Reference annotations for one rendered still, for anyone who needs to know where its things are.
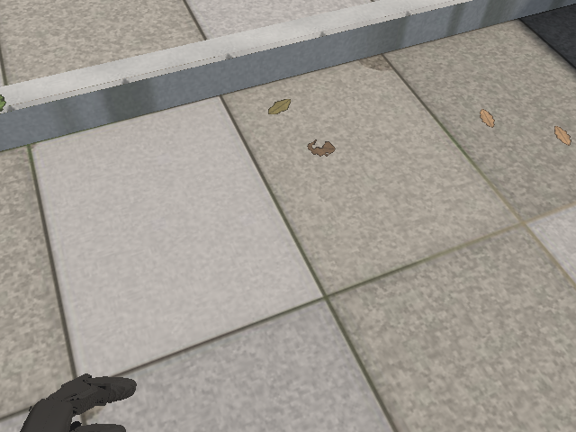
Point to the left robot hand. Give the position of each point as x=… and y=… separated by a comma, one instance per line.
x=74, y=398

